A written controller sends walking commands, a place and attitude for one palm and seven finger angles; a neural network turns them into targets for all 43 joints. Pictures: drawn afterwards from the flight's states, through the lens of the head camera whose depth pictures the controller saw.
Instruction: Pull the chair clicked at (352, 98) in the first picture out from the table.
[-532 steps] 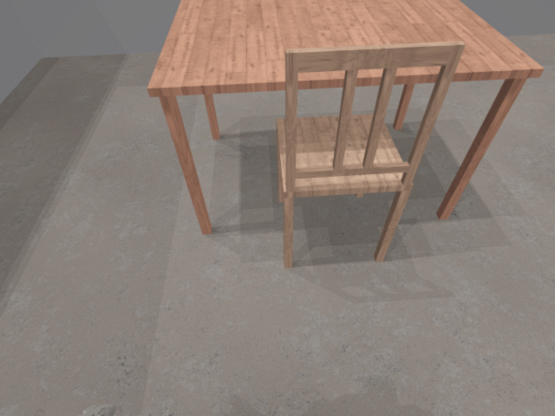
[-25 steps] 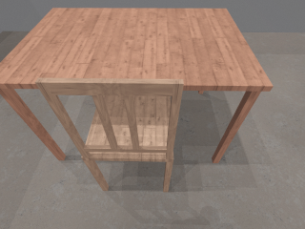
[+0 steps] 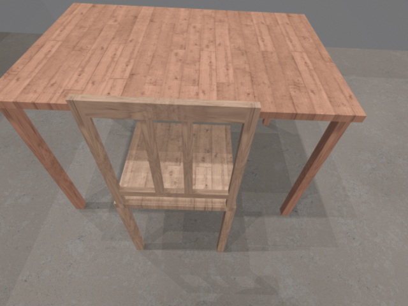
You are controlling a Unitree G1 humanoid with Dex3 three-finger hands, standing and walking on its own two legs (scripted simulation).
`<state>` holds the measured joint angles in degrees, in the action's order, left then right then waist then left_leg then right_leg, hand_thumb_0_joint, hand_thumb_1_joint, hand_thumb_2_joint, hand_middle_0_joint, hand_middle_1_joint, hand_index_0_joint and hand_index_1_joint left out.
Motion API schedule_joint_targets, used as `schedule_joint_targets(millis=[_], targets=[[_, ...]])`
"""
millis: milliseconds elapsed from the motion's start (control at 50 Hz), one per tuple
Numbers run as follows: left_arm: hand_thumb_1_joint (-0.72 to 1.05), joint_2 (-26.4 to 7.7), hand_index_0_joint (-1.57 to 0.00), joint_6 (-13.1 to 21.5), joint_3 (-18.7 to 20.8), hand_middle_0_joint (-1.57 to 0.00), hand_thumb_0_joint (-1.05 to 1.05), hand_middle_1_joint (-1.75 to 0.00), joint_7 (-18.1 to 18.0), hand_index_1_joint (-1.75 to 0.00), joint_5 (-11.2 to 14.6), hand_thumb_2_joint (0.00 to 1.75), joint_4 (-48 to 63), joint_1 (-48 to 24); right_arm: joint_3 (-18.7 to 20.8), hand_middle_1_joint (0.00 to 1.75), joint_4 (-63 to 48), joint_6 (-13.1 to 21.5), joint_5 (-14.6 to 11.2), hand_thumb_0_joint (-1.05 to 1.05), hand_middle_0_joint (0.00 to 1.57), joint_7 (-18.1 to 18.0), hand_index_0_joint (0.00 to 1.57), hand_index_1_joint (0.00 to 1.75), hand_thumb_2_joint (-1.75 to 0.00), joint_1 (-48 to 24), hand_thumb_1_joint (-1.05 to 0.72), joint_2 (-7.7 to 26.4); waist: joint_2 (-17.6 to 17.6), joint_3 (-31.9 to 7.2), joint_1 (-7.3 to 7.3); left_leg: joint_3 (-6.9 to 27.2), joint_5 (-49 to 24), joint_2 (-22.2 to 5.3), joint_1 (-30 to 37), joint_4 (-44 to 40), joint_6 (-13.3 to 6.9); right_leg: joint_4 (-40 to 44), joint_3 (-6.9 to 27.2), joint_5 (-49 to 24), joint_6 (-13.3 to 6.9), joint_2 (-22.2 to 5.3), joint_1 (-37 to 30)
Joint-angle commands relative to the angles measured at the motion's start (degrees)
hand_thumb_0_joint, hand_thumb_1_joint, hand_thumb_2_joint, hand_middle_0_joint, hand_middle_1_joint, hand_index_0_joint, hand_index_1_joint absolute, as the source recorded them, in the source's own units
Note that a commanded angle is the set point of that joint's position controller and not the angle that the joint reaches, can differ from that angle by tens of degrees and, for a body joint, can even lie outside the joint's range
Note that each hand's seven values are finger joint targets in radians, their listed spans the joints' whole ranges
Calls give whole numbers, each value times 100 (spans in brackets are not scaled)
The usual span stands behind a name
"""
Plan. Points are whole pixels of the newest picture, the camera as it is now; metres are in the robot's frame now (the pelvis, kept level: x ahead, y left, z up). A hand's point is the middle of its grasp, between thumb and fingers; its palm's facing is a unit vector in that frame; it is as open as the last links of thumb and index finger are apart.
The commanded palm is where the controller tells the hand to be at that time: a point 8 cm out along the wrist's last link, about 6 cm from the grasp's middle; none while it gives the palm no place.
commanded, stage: look again from close up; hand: left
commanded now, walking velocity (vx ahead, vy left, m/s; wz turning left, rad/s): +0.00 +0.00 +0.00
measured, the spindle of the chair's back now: (154, 160) +0.48 +0.17 -0.06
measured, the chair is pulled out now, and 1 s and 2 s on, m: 0.00 0.00 0.00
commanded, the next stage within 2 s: shuffle to correct the standing spot in 0.28 s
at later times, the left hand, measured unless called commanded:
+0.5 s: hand out of the picture -0.02 +0.17 -0.17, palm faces +0.00 -0.98 -0.20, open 7.4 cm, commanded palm none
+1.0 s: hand out of the picture +0.04 +0.13 -0.18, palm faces +0.05 -0.98 -0.20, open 7.3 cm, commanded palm none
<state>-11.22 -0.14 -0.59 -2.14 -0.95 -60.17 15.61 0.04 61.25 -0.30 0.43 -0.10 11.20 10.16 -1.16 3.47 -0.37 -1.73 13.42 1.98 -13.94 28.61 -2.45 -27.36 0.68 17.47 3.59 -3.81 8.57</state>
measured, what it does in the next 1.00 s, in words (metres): shifts its weight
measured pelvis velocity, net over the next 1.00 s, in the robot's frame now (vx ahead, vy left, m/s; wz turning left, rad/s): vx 0.04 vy -0.03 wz -0.01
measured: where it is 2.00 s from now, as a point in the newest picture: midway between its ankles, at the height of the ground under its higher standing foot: outside the picture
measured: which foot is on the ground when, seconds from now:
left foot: down 0.00-1.00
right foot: down 0.00-1.00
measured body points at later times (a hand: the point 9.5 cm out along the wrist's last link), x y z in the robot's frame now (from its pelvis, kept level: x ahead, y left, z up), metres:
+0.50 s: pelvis -0.01 +0.00 +0.00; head +0.01 +0.00 +0.45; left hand -0.02 +0.23 -0.16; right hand +0.00 -0.22 -0.16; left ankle +0.02 +0.09 -0.74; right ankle -0.03 -0.16 -0.74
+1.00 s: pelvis +0.04 -0.03 +0.00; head +0.08 -0.04 +0.45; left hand +0.03 +0.18 -0.16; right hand +0.07 -0.26 -0.16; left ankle +0.02 +0.09 -0.73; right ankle -0.03 -0.16 -0.73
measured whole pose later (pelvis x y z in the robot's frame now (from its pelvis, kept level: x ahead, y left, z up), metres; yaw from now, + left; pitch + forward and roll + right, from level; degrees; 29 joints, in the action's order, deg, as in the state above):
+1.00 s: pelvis +0.04 -0.03 +0.00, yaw -1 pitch +0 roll +1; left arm -6.2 0.3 1.0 -3.1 -1.0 -62.6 16.4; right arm 1.6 62.8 -0.6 0.2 -2.3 12.0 9.5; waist 0.1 4.4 -0.9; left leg -2.1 16.6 -0.3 -12.6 30.7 0.2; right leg -31.9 -0.6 20.8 0.7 -2.3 8.7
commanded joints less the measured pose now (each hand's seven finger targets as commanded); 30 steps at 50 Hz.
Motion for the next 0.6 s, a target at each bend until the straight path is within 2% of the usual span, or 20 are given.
schedule_joint_targets(millis=[0, 40, 120, 140, 220, 360, 400, 440, 480, 520, 580], targets=[[90, -619, -20, 94, 149, -20, 0, -30, -42, -30, -18, 90, 129, 333, 169, 30, -181, 120, -13, 0, 20, -62, 20, 30, -90, 127, -90, 729, 238, -92, 26, 699, -476, -686, 332, -817, 25, 456, 17, -508, -287, -204, 359], [90, -627, -20, 98, 138, -20, 0, -30, -37, -30, -19, 90, 71, 367, 162, 30, -122, 112, -25, 0, 20, -61, 20, 30, -90, 164, -90, 710, 127, -45, 18, 710, -417, -684, 328, -856, 15, 500, 14, -491, -288, -197, 351], [90, -555, -20, 103, 139, -20, 0, -30, -40, -30, -15, 90, -54, 433, 160, 30, -10, 116, -24, 0, 20, -66, 20, 30, -90, 271, -90, 681, 236, -115, 37, 716, -429, -676, 372, -905, 28, 492, -6, -533, -288, -226, 317], [90, -564, -20, 102, 132, -20, 0, -30, -36, -30, -15, 90, -69, 452, 157, 30, 10, 105, -33, 0, 20, -67, 20, 30, -90, 276, -90, 673, 150, -64, 15, 707, -358, -684, 350, -910, 19, 545, -21, -470, -286, -215, 320], [90, -483, -20, 105, 134, -20, 0, -30, -43, -30, -11, 90, -153, 476, 162, 30, 87, 109, -28, 0, 20, -76, 20, 30, -90, 374, -90, 635, 194, -52, 43, 717, -411, -675, 374, -934, 34, 510, -9, -549, -288, -220, 352], [90, -416, -20, 98, 141, -20, 0, -30, -40, -30, -25, 90, -217, 524, 167, 30, 149, 83, -28, 0, 20, -76, 20, 30, -90, 404, -90, 564, 170, 113, 33, 725, -49, -670, 264, -1066, 49, 582, 3, -404, -305, -210, 439], [90, -346, -20, 102, 132, -20, 0, -30, -19, -30, -30, 90, -282, 562, 170, 30, 227, 82, -4, 0, 20, -82, 20, 30, -90, 501, -90, 564, 195, 9, 80, 821, 708, -712, 349, -1236, 49, 526, -80, 53, -301, -115, 460], [90, -329, -20, 63, 136, -20, 0, -30, 12, -30, -60, 90, -286, 594, 217, 30, 261, 35, 7, 0, 20, -88, 20, 30, -90, 534, -90, 626, 333, 286, 83, 1029, 1703, -848, 125, -1555, -4, 396, -251, 571, -304, 7, 641], [90, -271, -20, 37, 150, -20, 0, -30, 39, -30, -77, 90, -295, 692, 262, 30, 245, -2, 39, 0, 20, -97, 20, 30, -90, 540, -90, 681, 524, 391, 57, 1177, 2243, -955, -69, -1711, -69, 232, -370, 738, -329, 90, 711], [90, -192, -20, 42, 166, -20, 0, -30, 60, -30, -79, 90, -296, 758, 285, 30, 243, -3, 54, 0, 20, -117, 20, 30, -90, 585, -90, 669, 457, 447, 61, 1172, 2170, -997, -137, -1630, -113, 193, -367, 617, -377, 113, 733], [90, -210, -20, 75, 203, -20, 0, -30, 87, -30, -63, 90, -274, 851, 282, 30, 228, 37, 54, 0, 20, -130, 20, 30, -90, 647, -90, 550, 240, 399, 41, 888, 1666, -868, -149, -1187, -94, 443, -138, 570, -477, -17, 711]])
